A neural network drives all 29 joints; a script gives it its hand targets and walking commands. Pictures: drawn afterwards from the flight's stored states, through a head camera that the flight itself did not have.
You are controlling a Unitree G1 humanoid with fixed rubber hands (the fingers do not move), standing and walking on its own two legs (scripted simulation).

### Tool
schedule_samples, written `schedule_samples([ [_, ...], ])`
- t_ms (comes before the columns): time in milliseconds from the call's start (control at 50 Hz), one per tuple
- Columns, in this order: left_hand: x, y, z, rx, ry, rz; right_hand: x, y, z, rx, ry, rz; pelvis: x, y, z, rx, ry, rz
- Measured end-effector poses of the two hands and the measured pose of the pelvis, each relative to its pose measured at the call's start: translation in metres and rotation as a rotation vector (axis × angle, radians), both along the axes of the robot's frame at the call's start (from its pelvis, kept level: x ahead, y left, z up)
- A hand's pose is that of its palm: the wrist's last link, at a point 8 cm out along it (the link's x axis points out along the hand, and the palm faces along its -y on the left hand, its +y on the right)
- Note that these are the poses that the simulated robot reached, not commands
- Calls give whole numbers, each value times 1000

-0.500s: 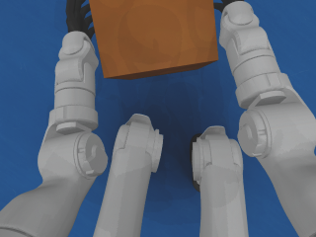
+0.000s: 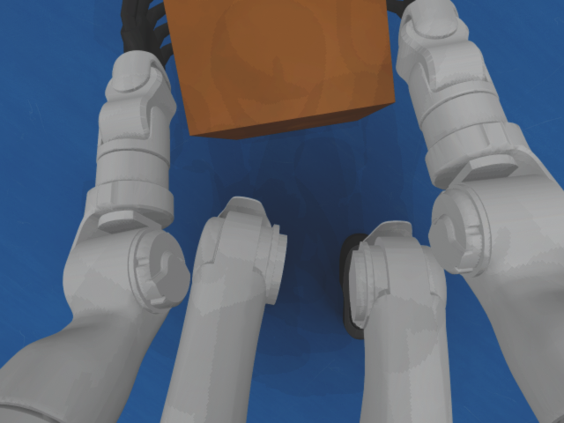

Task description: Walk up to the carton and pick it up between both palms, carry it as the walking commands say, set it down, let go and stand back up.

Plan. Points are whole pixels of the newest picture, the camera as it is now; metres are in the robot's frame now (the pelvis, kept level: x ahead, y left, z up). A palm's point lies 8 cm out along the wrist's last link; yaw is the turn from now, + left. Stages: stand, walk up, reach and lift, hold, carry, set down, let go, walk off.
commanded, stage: set down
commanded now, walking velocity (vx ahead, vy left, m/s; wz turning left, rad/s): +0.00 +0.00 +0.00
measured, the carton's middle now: (282, 49) +0.51 +0.08 -0.23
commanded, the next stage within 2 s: none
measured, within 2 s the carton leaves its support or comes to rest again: rests again in 0.38 s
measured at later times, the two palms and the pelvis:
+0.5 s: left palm (152, 59) +0.47 +0.22 -0.17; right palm (413, 11) +0.55 -0.07 -0.18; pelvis +0.00 +0.00 -0.01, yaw +0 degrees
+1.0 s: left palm (148, 63) +0.47 +0.23 -0.18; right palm (419, 18) +0.55 -0.08 -0.18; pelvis -0.01 +0.00 -0.01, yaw +1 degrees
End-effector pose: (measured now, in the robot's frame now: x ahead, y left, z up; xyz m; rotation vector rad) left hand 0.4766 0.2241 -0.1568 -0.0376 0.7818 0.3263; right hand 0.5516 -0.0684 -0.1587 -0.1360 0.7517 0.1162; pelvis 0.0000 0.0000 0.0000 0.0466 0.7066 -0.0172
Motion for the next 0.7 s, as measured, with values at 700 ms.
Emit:
schedule_samples([
  [700, -2, -1, -16, -10, 8, -22, -3, -3, -19, -2, 2, 11, 0, -1, -12, 3, -35, 2],
])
